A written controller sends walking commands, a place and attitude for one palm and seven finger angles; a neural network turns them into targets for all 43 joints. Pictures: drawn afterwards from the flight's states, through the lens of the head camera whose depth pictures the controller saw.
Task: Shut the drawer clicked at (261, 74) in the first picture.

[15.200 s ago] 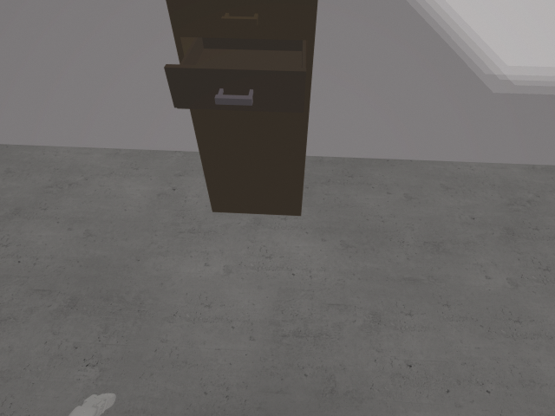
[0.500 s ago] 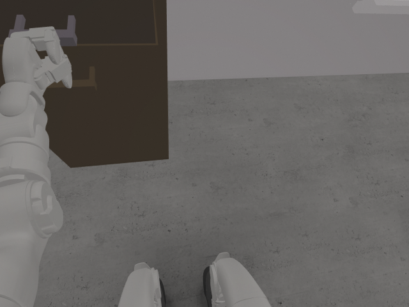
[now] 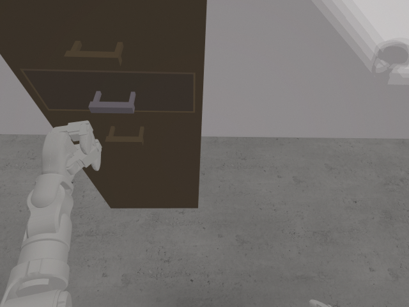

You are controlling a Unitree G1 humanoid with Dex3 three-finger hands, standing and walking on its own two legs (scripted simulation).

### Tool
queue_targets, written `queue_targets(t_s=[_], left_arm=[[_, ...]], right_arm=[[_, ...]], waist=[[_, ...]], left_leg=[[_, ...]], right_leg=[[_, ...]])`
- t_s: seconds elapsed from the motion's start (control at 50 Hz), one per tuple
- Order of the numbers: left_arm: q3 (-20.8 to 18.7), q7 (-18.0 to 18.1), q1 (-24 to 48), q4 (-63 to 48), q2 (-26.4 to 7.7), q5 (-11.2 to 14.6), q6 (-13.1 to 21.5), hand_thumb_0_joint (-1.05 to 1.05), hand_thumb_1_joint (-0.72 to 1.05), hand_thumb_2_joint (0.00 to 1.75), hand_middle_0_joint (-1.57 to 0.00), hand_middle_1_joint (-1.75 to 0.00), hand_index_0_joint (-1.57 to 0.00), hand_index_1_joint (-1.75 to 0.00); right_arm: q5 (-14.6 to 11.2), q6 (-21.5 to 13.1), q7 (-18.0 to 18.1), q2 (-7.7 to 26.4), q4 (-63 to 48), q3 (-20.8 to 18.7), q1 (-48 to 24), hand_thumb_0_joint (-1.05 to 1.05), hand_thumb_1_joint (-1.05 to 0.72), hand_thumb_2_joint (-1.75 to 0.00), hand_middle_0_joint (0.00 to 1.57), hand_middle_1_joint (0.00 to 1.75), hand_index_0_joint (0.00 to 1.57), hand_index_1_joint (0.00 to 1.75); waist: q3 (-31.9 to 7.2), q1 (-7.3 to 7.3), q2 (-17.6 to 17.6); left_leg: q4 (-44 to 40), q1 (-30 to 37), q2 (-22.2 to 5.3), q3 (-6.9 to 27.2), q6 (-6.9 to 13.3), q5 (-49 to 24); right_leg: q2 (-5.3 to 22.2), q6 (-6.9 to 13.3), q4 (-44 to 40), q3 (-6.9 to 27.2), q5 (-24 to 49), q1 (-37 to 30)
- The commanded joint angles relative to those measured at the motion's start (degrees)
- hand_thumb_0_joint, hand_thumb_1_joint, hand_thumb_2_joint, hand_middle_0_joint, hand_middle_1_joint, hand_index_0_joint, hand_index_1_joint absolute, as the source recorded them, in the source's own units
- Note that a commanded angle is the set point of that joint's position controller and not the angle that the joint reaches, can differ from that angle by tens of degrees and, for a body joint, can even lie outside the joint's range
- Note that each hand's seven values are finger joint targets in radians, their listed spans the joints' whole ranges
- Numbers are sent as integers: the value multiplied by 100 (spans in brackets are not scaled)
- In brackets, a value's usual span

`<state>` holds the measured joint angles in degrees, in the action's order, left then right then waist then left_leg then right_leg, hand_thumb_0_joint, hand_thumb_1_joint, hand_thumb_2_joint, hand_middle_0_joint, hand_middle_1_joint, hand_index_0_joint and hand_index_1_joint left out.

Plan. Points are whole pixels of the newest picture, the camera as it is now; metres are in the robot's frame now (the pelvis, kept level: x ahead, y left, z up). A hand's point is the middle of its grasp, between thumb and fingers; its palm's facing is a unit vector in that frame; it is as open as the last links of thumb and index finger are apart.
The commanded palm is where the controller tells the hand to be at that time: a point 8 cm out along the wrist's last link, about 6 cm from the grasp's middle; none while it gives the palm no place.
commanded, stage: draw the hand back to the body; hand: left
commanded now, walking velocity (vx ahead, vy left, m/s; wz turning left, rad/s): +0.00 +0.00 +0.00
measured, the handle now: (113, 101) +0.58 +0.22 +0.03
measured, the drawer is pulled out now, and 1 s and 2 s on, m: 0.00 0.00 0.00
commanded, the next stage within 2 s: step back with the hand held close in 1.06 s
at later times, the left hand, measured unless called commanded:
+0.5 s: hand (37, 210) +0.25 +0.23 +0.14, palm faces +0.32 -0.91 -0.26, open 3.3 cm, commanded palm +0.20 +0.27 +0.16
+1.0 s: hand out of the picture +0.14 +0.24 +0.21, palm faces +0.46 -0.79 -0.40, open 3.3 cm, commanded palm +0.10 +0.27 +0.21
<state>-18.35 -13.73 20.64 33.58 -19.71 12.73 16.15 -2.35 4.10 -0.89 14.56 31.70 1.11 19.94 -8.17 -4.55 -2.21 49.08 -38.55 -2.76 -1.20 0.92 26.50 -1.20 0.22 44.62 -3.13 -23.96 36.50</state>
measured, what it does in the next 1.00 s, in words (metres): stands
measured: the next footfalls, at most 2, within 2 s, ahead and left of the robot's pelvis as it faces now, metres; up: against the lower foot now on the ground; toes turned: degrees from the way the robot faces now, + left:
none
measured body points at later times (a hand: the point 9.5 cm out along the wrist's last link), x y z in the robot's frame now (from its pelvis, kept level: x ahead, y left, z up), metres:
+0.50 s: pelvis -0.02 -0.01 +0.04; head -0.02 -0.02 +0.49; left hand +0.23 +0.28 +0.16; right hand +0.17 -0.22 -0.05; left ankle -0.03 +0.10 -0.70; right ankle -0.03 -0.12 -0.70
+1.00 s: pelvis -0.02 -0.01 +0.04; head -0.04 -0.04 +0.49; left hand +0.11 +0.28 +0.23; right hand +0.18 -0.22 -0.04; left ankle -0.03 +0.10 -0.70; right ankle -0.03 -0.12 -0.70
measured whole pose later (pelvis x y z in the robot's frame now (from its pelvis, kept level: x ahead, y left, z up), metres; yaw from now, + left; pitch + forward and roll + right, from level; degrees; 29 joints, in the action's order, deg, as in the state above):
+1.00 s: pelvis -0.02 -0.01 +0.04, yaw +2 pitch -5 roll -1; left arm -16.9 6.1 -31.0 -26.6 -18.4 3.4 6.4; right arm 0.1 -4.9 4.7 13.6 35.9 1.6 10.7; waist 1.2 4.3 -4.8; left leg 23.5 -4.3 -1.1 -0.8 0.1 14.3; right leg -0.5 0.8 20.6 -3.6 -13.2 2.4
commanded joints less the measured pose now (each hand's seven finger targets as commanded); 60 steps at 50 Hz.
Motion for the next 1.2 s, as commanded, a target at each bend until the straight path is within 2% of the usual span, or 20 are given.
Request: queue_targets(t_s=[0.0,0.06,0.12,0.16,0.18,0.2,0.22,0.26,0.28,0.36,0.5,0.62,0.66,0.7,0.8,0.86,0.94,1.06,1.16,1.18], left_arm=[[82,-171,1592,-1832,-1022,176,317,0,90,90,-140,-160,-140,-160],[281,-362,1318,-2023,-821,288,152,0,90,90,-140,-160,-140,-160],[57,-426,1100,-1987,-1028,397,-83,0,90,90,-140,-160,-140,-160],[-109,-404,946,-2261,-1149,445,-188,0,90,90,-140,-160,-140,-160],[51,362,761,-2839,-1522,-298,-259,0,90,90,-140,-160,-140,-160],[189,782,497,-3131,-1171,-379,-367,0,90,90,-140,-160,-140,-160],[364,994,8,-3188,-873,-401,-492,0,90,90,-140,-160,-140,-160],[323,1343,-357,-3502,-962,-556,-678,0,90,90,-140,-160,-140,-160],[297,1469,-442,-3592,-1015,-598,-724,0,90,90,-140,-160,-140,-160],[321,1815,-673,-4334,-938,-762,-831,0,90,90,-140,-160,-140,-160],[379,1968,-1746,-5104,-758,-837,-881,0,90,90,-140,-160,-140,-160],[37,1981,-2946,-5833,-830,-843,-841,0,90,90,-140,-160,-140,-160],[-87,1983,-3320,-6238,-848,-857,-799,0,90,90,-140,-160,-140,-160],[-133,1984,-3636,-6583,-852,-859,-776,0,90,90,-140,-160,-140,-160],[-351,2034,-4319,-7063,-904,-880,-724,0,90,90,-140,-160,-140,-160],[-523,2051,-4767,-7331,-946,-875,-672,0,90,90,-140,-160,-140,-160],[-233,2044,-4547,-6945,-628,-931,-714,0,90,90,-140,-160,-140,-160],[-337,2124,-4385,-7075,-791,-969,-680,0,90,90,-140,-160,-140,-160],[-412,2147,-4403,-7204,-862,-975,-659,0,90,90,-140,-160,-140,-160],[-1435,2196,-3387,-7721,-1876,-980,-350,0,90,90,-140,-160,-140,-160]], right_arm=[[-12,-320,131,814,-552,-334,184,0,-90,-90,20,30,20,30],[-48,-443,185,801,-625,-296,-116,0,-90,-90,20,30,20,30],[-89,-524,256,831,-718,-224,-420,0,-90,-90,20,30,20,30],[-94,-599,302,813,-835,-192,-618,0,-90,-90,20,30,20,30],[-57,-549,382,707,-861,-206,-1015,0,-90,-90,20,30,20,30],[-31,-577,441,618,-902,-176,-1126,0,-90,-90,20,30,20,30],[-27,-617,475,601,-936,-143,-1176,0,-90,-90,20,30,20,30],[-25,-598,518,611,-843,-132,-1248,0,-90,-90,20,30,20,30],[-6,-592,551,624,-808,-117,-1278,0,-90,-90,20,30,20,30],[37,-683,633,547,-741,-59,-1465,0,-90,-90,20,30,20,30],[123,-888,637,484,-587,7,-1656,0,-90,-90,20,30,20,30],[216,-981,582,450,-557,-38,-1730,0,-90,-90,20,30,20,30],[236,-999,558,418,-562,-61,-1737,0,-90,-90,20,30,20,30],[245,-1044,538,401,-578,-65,-1775,0,-90,-90,20,30,20,30],[266,-1159,555,382,-591,-94,-1759,0,-90,-90,20,30,20,30],[257,-1221,573,364,-615,-128,-1718,0,-90,-90,20,30,20,30],[275,-1224,590,397,-466,-149,-1623,0,-90,-90,20,30,20,30],[305,-1296,652,393,-458,-152,-1640,0,-90,-90,20,30,20,30],[318,-1371,661,360,-450,-116,-1709,0,-90,-90,20,30,20,30],[250,-1213,604,435,-752,-54,-1596,0,-90,-90,20,30,20,30]], waist=[[-1859,-25,-512],[-1604,-5,-438],[-1186,88,-130],[-1182,219,-69],[-1297,518,-228],[-1046,439,-213],[-869,476,-110],[-713,505,-132],[-637,496,136],[-436,514,-33],[173,616,-240],[261,748,136],[144,775,-29],[316,788,-234],[658,814,-66],[566,860,-80],[1015,730,91],[585,823,71],[667,868,-204],[1252,604,-506]], left_leg=[[-457,1785,137,140,94,-3797],[-622,1970,148,178,74,-3414],[-854,1696,221,201,77,-2572],[-1001,1708,256,219,78,-2299],[-1232,2056,321,109,88,-2327],[-1418,2163,275,126,57,-2132],[-1512,2147,261,150,56,-2081],[-1703,2286,212,130,56,-2067],[-1810,2309,208,141,77,-2020],[-2207,2752,202,123,78,-2038],[-2740,3193,205,139,68,-2027],[-2875,3355,220,107,85,-2382],[-2846,3477,231,70,80,-2598],[-2864,3461,234,65,60,-2601],[-2885,3429,216,68,52,-2396],[-2803,3491,206,26,67,-2455],[-2854,3439,197,25,88,-2215],[-2842,3583,221,58,114,-2281],[-2837,3533,238,59,74,-2387],[-2820,3060,209,210,133,-1907]], right_leg=[[-125,68,-231,79,3457,-1333],[-117,78,-411,24,3115,-1318],[-88,111,-551,0,2701,-1452],[-56,131,-631,6,2497,-1652],[101,202,-972,238,2154,-1797],[111,172,-1129,209,1979,-1786],[127,160,-1181,177,1930,-1851],[148,154,-1350,183,1939,-2111],[122,145,-1468,179,1890,-2231],[151,133,-1793,174,1882,-2568],[124,132,-2343,155,1712,-2897],[129,104,-2526,155,2034,-3271],[137,105,-2536,167,2238,-3381],[146,101,-2608,185,2222,-3356],[117,84,-2763,179,1974,-3192],[122,74,-2758,216,2059,-3196],[128,54,-2849,192,1755,-2918],[169,62,-2751,201,1792,-3141],[165,83,-2777,224,1929,-3203],[402,84,-3080,691,1982,-2674]])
